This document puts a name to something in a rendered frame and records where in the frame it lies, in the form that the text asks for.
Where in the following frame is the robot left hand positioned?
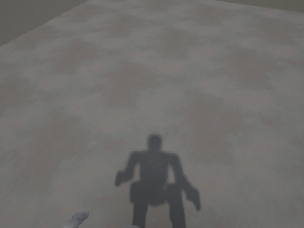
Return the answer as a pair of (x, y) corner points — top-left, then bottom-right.
(63, 211), (89, 228)

